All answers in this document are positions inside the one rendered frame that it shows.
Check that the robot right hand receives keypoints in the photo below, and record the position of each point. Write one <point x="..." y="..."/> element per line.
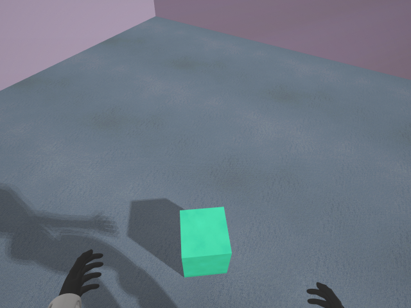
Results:
<point x="325" y="292"/>

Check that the left robot forearm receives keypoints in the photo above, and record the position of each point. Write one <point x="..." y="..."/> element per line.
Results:
<point x="67" y="300"/>

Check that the robot left hand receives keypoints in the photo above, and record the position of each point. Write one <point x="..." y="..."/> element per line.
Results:
<point x="76" y="278"/>

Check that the carton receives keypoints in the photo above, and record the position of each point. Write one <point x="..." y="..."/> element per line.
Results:
<point x="205" y="244"/>

